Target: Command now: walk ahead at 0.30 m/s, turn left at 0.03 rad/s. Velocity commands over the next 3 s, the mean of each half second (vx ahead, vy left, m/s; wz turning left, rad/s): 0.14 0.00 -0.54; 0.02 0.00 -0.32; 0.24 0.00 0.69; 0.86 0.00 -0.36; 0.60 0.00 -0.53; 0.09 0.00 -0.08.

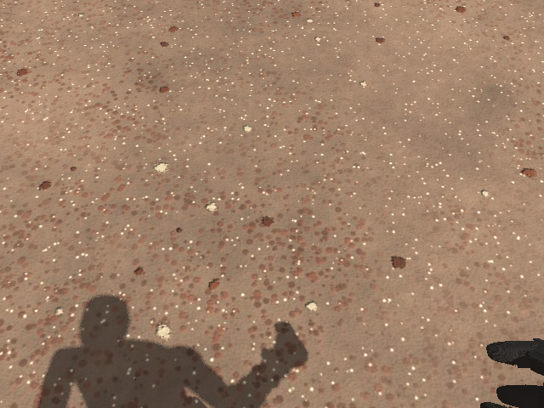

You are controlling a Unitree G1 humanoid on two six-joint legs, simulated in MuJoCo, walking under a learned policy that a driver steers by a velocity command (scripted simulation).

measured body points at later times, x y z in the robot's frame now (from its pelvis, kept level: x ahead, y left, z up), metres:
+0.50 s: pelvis +0.12 -0.05 -0.02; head +0.12 -0.08 +0.43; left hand +0.32 +0.18 -0.10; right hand +0.16 -0.35 -0.14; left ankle +0.19 +0.08 -0.71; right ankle +0.12 -0.14 -0.74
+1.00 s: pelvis +0.14 -0.05 +0.00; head +0.16 -0.04 +0.45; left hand +0.40 +0.09 -0.11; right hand +0.08 -0.33 -0.11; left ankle +0.19 +0.04 -0.73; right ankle +0.11 -0.13 -0.72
